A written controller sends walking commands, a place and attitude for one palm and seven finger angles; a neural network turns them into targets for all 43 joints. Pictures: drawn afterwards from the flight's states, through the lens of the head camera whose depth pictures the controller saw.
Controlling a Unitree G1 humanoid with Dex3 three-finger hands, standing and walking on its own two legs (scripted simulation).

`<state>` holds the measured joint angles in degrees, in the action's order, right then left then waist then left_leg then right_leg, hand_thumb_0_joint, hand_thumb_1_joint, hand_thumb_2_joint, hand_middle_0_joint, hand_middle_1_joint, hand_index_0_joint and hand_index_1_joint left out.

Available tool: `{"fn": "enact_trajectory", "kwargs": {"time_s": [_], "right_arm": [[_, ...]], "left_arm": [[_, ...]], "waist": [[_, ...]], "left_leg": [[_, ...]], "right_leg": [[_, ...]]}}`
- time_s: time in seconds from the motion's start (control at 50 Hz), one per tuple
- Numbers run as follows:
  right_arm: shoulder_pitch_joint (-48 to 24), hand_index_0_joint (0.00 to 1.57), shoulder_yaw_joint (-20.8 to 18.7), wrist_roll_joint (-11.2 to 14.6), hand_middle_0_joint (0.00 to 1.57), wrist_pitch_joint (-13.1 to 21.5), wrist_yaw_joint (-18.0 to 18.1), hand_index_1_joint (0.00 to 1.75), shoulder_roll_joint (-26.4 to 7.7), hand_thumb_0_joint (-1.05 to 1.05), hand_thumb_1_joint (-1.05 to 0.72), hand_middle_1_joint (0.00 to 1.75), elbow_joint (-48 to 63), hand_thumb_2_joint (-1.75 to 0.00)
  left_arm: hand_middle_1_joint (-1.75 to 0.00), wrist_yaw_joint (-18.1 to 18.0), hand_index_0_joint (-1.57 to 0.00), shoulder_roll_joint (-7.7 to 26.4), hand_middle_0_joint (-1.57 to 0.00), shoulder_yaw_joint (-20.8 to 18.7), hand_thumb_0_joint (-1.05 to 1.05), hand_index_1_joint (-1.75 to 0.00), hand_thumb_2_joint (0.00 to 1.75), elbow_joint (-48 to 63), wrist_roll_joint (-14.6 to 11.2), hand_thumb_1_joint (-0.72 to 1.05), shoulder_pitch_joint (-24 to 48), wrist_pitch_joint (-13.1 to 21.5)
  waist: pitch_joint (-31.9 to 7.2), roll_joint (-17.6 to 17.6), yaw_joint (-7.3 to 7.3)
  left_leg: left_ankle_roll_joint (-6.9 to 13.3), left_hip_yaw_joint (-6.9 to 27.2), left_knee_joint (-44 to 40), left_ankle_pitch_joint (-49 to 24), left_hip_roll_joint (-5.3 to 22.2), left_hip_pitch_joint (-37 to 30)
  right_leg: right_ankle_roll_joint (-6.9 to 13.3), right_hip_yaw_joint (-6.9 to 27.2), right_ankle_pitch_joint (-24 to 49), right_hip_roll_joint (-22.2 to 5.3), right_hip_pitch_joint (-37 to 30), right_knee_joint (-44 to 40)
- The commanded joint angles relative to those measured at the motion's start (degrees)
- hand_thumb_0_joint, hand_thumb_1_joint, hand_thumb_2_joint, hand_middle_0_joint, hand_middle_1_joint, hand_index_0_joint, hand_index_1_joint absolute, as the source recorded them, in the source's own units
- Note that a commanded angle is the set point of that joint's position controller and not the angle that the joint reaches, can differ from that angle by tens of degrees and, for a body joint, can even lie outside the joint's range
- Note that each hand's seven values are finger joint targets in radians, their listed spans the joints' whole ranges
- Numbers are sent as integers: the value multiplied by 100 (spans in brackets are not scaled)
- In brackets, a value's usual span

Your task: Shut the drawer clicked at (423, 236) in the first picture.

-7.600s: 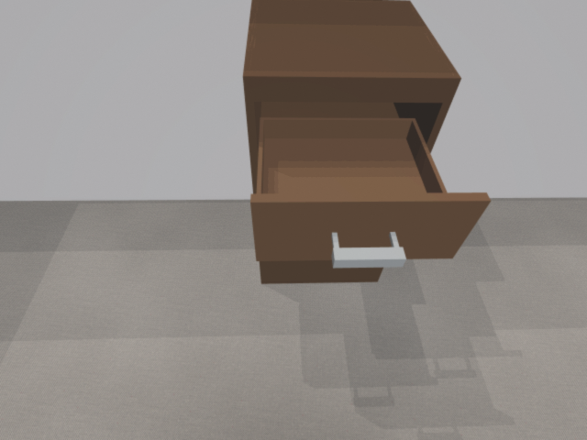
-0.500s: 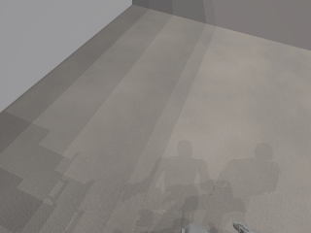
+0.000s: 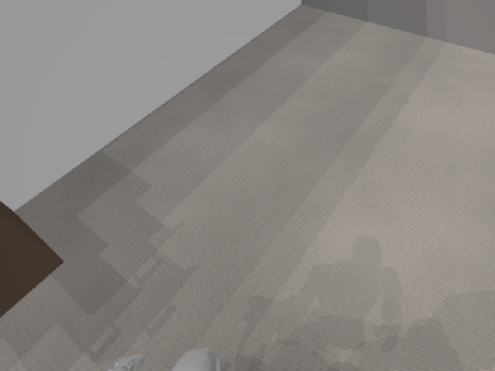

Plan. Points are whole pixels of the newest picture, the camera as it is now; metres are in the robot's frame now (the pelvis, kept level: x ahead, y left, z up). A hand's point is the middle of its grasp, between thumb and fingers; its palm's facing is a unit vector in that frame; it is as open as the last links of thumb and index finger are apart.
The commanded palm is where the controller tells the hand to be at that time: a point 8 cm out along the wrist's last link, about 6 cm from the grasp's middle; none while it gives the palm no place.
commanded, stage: turn to face it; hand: left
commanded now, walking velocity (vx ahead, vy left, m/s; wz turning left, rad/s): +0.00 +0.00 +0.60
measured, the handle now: out of the picture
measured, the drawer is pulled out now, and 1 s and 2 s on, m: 0.30 0.30 0.30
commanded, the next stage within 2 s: take the last steps up to it in 1.54 s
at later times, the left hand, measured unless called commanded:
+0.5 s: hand out of the picture +0.04 +0.27 -0.16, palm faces +0.32 -0.91 -0.26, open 7.4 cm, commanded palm none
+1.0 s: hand out of the picture -0.06 +0.18 -0.16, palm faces +0.59 -0.76 -0.27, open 7.4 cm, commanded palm none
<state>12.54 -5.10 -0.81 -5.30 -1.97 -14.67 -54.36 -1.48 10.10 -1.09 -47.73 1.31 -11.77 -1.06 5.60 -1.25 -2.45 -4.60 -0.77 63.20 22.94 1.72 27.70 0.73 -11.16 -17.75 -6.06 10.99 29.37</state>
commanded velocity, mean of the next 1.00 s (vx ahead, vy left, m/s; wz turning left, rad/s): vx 0.00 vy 0.00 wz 0.59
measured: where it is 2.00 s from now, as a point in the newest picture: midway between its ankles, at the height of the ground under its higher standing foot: outside the picture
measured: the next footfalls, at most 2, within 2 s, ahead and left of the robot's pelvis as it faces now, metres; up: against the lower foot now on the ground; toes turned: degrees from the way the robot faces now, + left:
left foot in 0.18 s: +0.02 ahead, +0.14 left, +0.00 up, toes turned +13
right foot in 0.64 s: +0.10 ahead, -0.08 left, +0.00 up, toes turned +22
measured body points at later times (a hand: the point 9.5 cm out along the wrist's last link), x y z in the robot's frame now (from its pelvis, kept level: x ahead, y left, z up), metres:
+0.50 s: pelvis +0.01 +0.03 +0.00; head +0.05 +0.06 +0.45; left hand +0.02 +0.32 -0.14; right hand +0.18 -0.18 -0.13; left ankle -0.02 +0.13 -0.74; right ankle +0.04 -0.12 -0.68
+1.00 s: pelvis +0.02 -0.01 +0.00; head +0.07 +0.01 +0.44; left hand -0.09 +0.22 -0.14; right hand +0.24 -0.17 -0.15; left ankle -0.08 +0.10 -0.69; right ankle +0.06 -0.10 -0.74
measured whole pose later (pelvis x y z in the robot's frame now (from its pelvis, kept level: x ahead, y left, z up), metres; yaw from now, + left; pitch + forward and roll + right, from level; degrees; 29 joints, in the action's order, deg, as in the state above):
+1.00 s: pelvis +0.02 -0.01 +0.00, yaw +37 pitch +0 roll +2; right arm 8.5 -4.3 -0.5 -5.1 -2.0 -14.7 -54.0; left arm -1.4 11.4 -1.5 -49.3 1.6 -15.2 -1.2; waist 6.4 0.0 -0.2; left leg -4.0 -1.9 53.6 24.7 1.8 23.9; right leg 0.6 -13.8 -18.6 -7.2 10.8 30.3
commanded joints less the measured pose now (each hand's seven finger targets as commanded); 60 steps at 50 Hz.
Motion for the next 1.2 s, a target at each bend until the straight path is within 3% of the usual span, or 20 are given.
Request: {"fn": "enact_trajectory", "kwargs": {"time_s": [0.0, 0.06, 0.12, 0.14, 0.16, 0.18, 0.28, 0.48, 0.58, 0.6, 0.62, 0.64, 0.7, 0.74, 0.96, 1.04, 1.06, 1.08, 1.1, 1.18], "right_arm": [[-686, 20, 2, 11, 20, 205, 5, 30, -261, 0, -90, 30, 654, -90], [-662, 20, 49, 36, 20, 288, 17, 30, -238, 0, -90, 30, 694, -90], [-83, 20, -27, 1, 20, 390, 38, 30, -491, 0, -90, 30, 614, -90], [294, 20, -173, -47, 20, 447, 69, 30, -1105, 0, -90, 30, 590, -90], [699, 20, -286, -16, 20, 445, 110, 30, -1613, 0, -90, 30, 541, -90], [953, 20, -257, 0, 20, 437, 182, 30, -1535, 0, -90, 30, 392, -90], [-378, 20, -52, -30, 20, 491, 251, 30, -987, 0, -90, 30, 747, -90], [-49, 20, -167, -62, 20, 414, 230, 30, -1058, 0, -90, 30, 695, -90], [-325, 20, -211, -16, 20, 371, 227, 30, -983, 0, -90, 30, 793, -90], [-289, 20, -192, 29, 20, 381, 205, 30, -765, 0, -90, 30, 821, -90], [-185, 20, -129, 71, 20, 390, 173, 30, -339, 0, -90, 30, 929, -90], [-194, 20, -158, -25, 20, 353, 189, 30, -453, 0, -90, 30, 967, -90], [-217, 20, -187, -53, 20, 207, 84, 30, -548, 0, -90, 30, 651, -90], [-132, 20, -124, -40, 20, 189, 28, 30, -449, 0, -90, 30, 565, -90], [-935, 20, 85, 32, 20, 248, 12, 30, -230, 0, -90, 30, 702, -90], [-359, 20, 71, 10, 20, 373, 57, 30, -359, 0, -90, 30, 618, -90], [13, 20, -19, -23, 20, 434, 67, 30, -722, 0, -90, 30, 544, -90], [389, 20, -179, -47, 20, 463, 95, 30, -1380, 0, -90, 30, 555, -90], [730, 20, -194, 4, 20, 412, 151, 30, -1552, 0, -90, 30, 417, -90], [-292, 20, 50, -33, 20, 478, 291, 30, -840, 0, -90, 30, 615, -90]], "left_arm": [[-30, -62, -20, 1346, -20, -428, 0, -30, 90, 234, 31, 90, -402, 107], [-30, -49, -20, 1469, -20, -487, 0, -30, 90, 184, 39, 90, -424, 73], [-30, -7, -20, 1449, -20, -521, 0, -30, 90, 154, -31, 90, -406, 22], [-30, 34, -20, 1189, -20, -491, 0, -30, 90, 280, -66, 90, -469, 3], [-30, 47, -20, 828, -20, -344, 0, -30, 90, 581, -69, 90, -148, -7], [-30, -23, -20, 960, -20, -334, 0, -30, 90, 635, -14, 90, 262, -102], [-30, 79, -20, 961, -20, -396, 0, -30, 90, 221, -37, 90, -59, -93], [-30, 33, -20, 868, -20, -344, 0, -30, 90, 548, -73, 90, 424, -34], [-30, -17, -20, 939, -20, -369, 0, -30, 90, 437, -112, 90, -219, 87], [-30, -45, -20, 1151, -20, -421, 0, -30, 90, 396, -85, 90, -437, 147], [-30, -98, -20, 1654, -20, -526, 0, -30, 90, 385, 15, 90, -559, 184], [-30, -79, -20, 1717, -20, -456, 0, -30, 90, 453, -10, 90, -496, 142], [-30, -72, -20, 1126, -20, -369, 0, -30, 90, 570, -36, 90, 224, 140], [-30, -64, -20, 1029, -20, -331, 0, -30, 90, 560, -24, 90, 133, 186], [-30, -53, -20, 1420, -20, -441, 0, -30, 90, 125, 34, 90, -691, 108], [-30, -25, -20, 1491, -20, -519, 0, -30, 90, 48, -11, 90, -550, 60], [-30, 5, -20, 1356, -20, -488, 0, -30, 90, 81, -56, 90, -600, 46], [-30, 49, -20, 930, -20, -380, 0, -30, 90, 299, -89, 90, -531, 29], [-30, -3, -20, 916, -20, -300, 0, -30, 90, 454, -25, 90, -202, -55], [-30, 35, -20, 945, -20, -359, 0, -30, 90, 38, -40, 90, -164, -96]], "waist": [[-551, 1282, 454], [-786, 1411, 482], [-1149, 830, 135], [-1476, -519, -90], [-1458, -1759, -308], [-1457, -1144, -410], [-759, -730, 224], [-878, -827, 12], [-1095, -697, 347], [-1167, -202, 447], [-1171, 1454, 471], [-1007, 1501, 427], [-313, 1052, 114], [-407, 1176, 126], [-719, 1351, 540], [-1074, 1092, 236], [-1342, 321, 21], [-1418, -1563, -178], [-1420, -1227, -295], [-677, -705, 201]], "left_leg": [[43, -322, -1018, 212, 44, 153], [172, -531, -1932, 211, -31, -357], [332, -556, -3769, -1287, -83, -1833], [867, 917, -3966, -2883, 1007, -3043], [1726, 2456, -4074, -5325, 2295, -3363], [1863, 2365, -3993, -5062, 2338, -3126], [1327, 1152, -4221, -3658, 1075, -1858], [1498, 2082, -4016, -3661, 955, -2088], [1180, 2322, -3393, -3562, 587, -1343], [878, 2101, -2943, -2523, 296, -644], [370, 907, -1724, -113, -565, 543], [246, 638, -588, 1204, -609, 659], [185, 549, 869, 196, -178, 554], [85, 327, 889, -122, -130, 569], [147, -400, -1559, 246, -84, -115], [334, -601, -3461, -810, -172, -1460], [562, -91, -3957, -1959, 272, -2665], [1323, 2048, -4030, -4406, 1913, -3588], [1822, 2270, -4038, -5293, 2413, -3313], [1456, 1207, -4251, -4172, 1315, -2060]], "right_leg": [[655, 637, 2872, -1478, -754, -765], [625, 485, 3201, -1590, -838, -406], [103, 23, 2672, -1390, -242, 818], [-314, -182, 948, -833, 1141, 2072], [-621, 102, -2331, -176, 2406, 3221], [-556, 798, -2168, -210, 2483, 3770], [-625, 1012, -531, -97, 1994, 3758], [-622, 1065, -801, 356, 1572, 1938], [-504, 950, 310, 545, -32, -218], [-399, 1341, 808, 49, -879, -900], [156, 2819, 1497, -1534, -1585, -1223], [681, 3058, 2066, -2259, -922, -1197], [628, 1887, 1925, -1366, 17, -1122], [528, 1297, 2495, -1137, -217, -975], [671, 629, 3525, -1466, -967, -544], [281, 152, 3139, -1414, -610, 387], [-23, -17, 2356, -1215, 322, 1405], [-518, -136, -1438, -319, 2106, 2727], [-508, 532, -2274, -187, 2363, 3417], [-532, 1016, -776, -164, 2087, 3929]]}}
